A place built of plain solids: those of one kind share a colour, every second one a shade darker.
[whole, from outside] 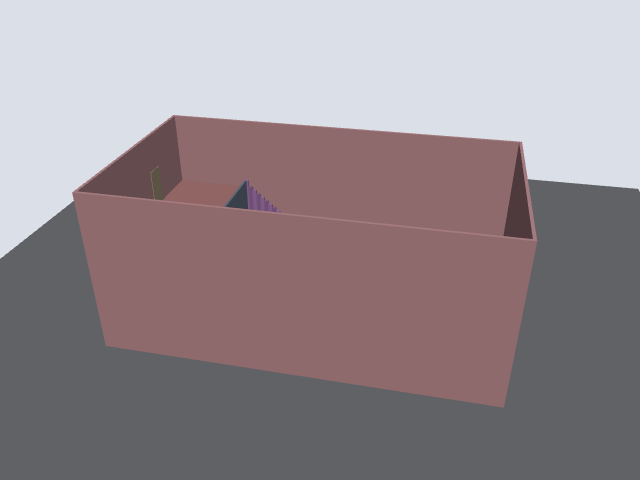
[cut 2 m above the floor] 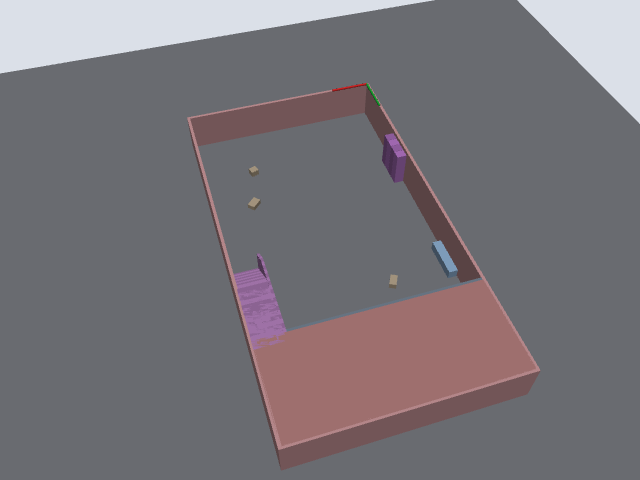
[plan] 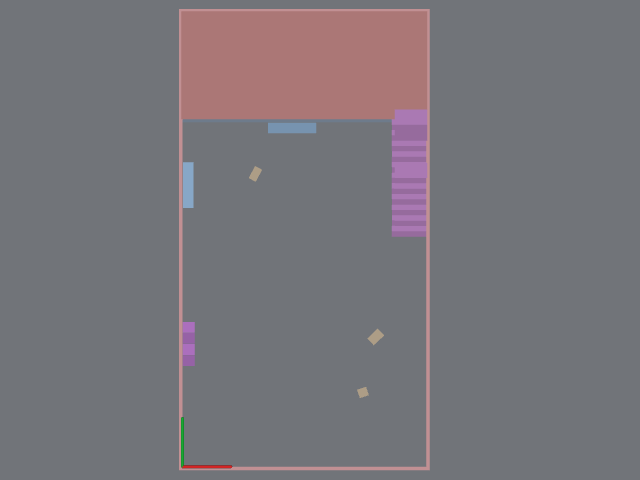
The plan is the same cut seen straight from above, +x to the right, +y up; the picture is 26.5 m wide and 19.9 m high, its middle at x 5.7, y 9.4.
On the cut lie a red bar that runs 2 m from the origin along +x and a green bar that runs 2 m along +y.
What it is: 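A drill hall 10.1 x 18.8 m, 8.4 m high, its floor clear; high windows 1.67 m broad every 3.3 m along both long walls, over 6.16 m; across the rear end a balcony 4.4 m deep at 4.44 m over closed stores; against a long wall a straight stair 1.30 m broad in ONE RUN of 23 risers of 0.193 m; closed guards 1.06 m over every tread and the balcony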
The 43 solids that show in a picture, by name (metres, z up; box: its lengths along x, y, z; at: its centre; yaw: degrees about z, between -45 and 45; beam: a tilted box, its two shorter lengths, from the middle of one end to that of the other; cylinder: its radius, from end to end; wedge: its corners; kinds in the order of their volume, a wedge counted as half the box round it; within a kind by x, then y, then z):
{
 "gal_1": {"box": [10.2, 4.48, 4.49], "at": [5.05, 16.64, 2.2]},
 "wall_1": {"box": [0.15, 19.13, 8.46], "at": [-0.07, 9.41, 4.18]},
 "wall_2": {"box": [10.4, 0.15, 8.46], "at": [5.05, -0.07, 4.18]},
 "wall_3": {"box": [10.4, 0.15, 8.46], "at": [5.05, 18.91, 4.18]},
 "wall_4": {"box": [0.15, 19.13, 8.46], "at": [10.18, 9.41, 4.18]},
 "stair_1": {"box": [0.12, 0.22, 4.59], "at": [8.74, 13.41, 2.24]},
 "stair_2": {"box": [0.12, 0.22, 4.78], "at": [8.74, 13.63, 2.34]},
 "stair_3": {"box": [0.12, 0.22, 4.97], "at": [8.74, 13.85, 2.44]},
 "stair_4": {"box": [0.12, 0.22, 5.17], "at": [8.74, 14.07, 2.53]},
 "stair_5": {"box": [0.12, 0.22, 5.55], "at": [8.74, 14.29, 2.73]},
 "stair_6": {"box": [1.35, 0.63, 0.24], "at": [9.47, 9.85, 0.07]},
 "stair_7": {"box": [1.35, 0.63, 0.44], "at": [9.47, 10.07, 0.17]},
 "stair_8": {"box": [1.35, 0.63, 0.63], "at": [9.47, 10.3, 0.26]},
 "stair_9": {"box": [1.35, 0.63, 0.82], "at": [9.47, 10.52, 0.36]},
 "stair_10": {"box": [1.35, 0.63, 1.02], "at": [9.47, 10.74, 0.46]},
 "stair_11": {"box": [1.35, 0.63, 1.21], "at": [9.47, 10.96, 0.55]},
 "stair_12": {"box": [1.35, 0.63, 1.4], "at": [9.47, 11.18, 0.65]},
 "stair_13": {"box": [1.35, 0.63, 1.59], "at": [9.47, 11.4, 0.75]},
 "stair_14": {"box": [1.35, 0.63, 1.79], "at": [9.47, 11.62, 0.84]},
 "stair_15": {"box": [1.35, 0.63, 1.98], "at": [9.47, 11.84, 0.94]},
 "stair_16": {"box": [1.35, 0.63, 2.17], "at": [9.47, 12.06, 1.04]},
 "stair_17": {"box": [1.35, 0.63, 2.37], "at": [9.47, 12.28, 1.13]},
 "stair_18": {"box": [1.35, 0.63, 2.56], "at": [9.47, 12.51, 1.23]},
 "stair_19": {"box": [1.35, 0.63, 2.75], "at": [9.47, 12.73, 1.33]},
 "stair_20": {"box": [1.35, 0.63, 2.95], "at": [9.47, 12.95, 1.42]},
 "stair_21": {"box": [1.35, 0.63, 3.14], "at": [9.47, 13.17, 1.52]},
 "stair_22": {"box": [1.35, 0.63, 3.33], "at": [9.47, 13.39, 1.62]},
 "stair_23": {"box": [1.35, 0.63, 3.53], "at": [9.47, 13.61, 1.71]},
 "stair_24": {"box": [1.35, 0.63, 3.72], "at": [9.47, 13.83, 1.81]},
 "stair_25": {"box": [1.35, 0.63, 3.91], "at": [9.47, 14.05, 1.91]},
 "stair_26": {"box": [1.35, 0.63, 4.11], "at": [9.47, 14.27, 2.0]},
 "stair_27": {"box": [1.35, 0.63, 4.3], "at": [9.47, 14.49, 2.1]},
 "piece_1": {"box": [8.68, 0.12, 5.55], "at": [4.34, 14.34, 2.73]},
 "locker_1": {"box": [0.5, 0.45, 1.87], "at": [0.26, 4.4, 0.89]},
 "locker_2": {"box": [0.5, 0.45, 1.87], "at": [0.26, 4.86, 0.89]},
 "locker_3": {"box": [0.5, 0.45, 1.87], "at": [0.26, 5.32, 0.89]},
 "locker_4": {"box": [0.5, 0.45, 1.87], "at": [0.26, 5.78, 0.89]},
 "bench_1": {"box": [0.44, 1.9, 0.5], "at": [0.24, 11.68, 0.2]},
 "bench_2": {"box": [2.0, 0.44, 0.5], "at": [4.54, 14.04, 0.2]},
 "box_cardboard_1": {"box": [0.34, 0.57, 0.34], "at": [3.02, 12.14, 0.12], "yaw": -27.6},
 "box_cardboard_2": {"box": [0.4, 0.37, 0.37], "at": [7.48, 3.08, 0.13], "yaw": 18.7},
 "box_cardboard_3": {"box": [0.6, 0.4, 0.3], "at": [8.01, 5.38, 0.1], "yaw": 43.7},
 "door_1": {"box": [0.95, 0.04, 2.1], "at": [6.91, 18.81, 5.44]}
}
